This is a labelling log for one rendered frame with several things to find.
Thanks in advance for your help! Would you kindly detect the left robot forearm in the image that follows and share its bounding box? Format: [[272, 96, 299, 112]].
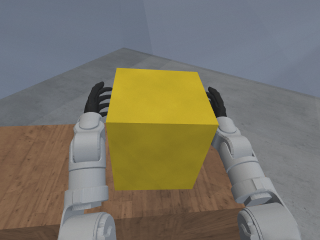
[[57, 112, 109, 240]]

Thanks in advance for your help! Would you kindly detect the pedestal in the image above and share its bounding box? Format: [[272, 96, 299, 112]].
[[0, 123, 266, 240]]

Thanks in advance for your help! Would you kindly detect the robot right upper arm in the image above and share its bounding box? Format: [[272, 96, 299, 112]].
[[237, 202, 301, 240]]

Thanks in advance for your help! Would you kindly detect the robot left upper arm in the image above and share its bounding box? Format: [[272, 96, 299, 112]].
[[58, 212, 117, 240]]

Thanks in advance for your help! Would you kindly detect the robot right hand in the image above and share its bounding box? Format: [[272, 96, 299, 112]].
[[206, 86, 227, 118]]

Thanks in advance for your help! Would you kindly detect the robot left hand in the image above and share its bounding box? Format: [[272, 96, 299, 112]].
[[84, 81, 113, 117]]

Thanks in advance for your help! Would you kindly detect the right robot forearm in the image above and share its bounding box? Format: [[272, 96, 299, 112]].
[[211, 116, 302, 240]]

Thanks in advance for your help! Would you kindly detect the carton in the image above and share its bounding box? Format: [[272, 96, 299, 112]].
[[106, 68, 219, 191]]

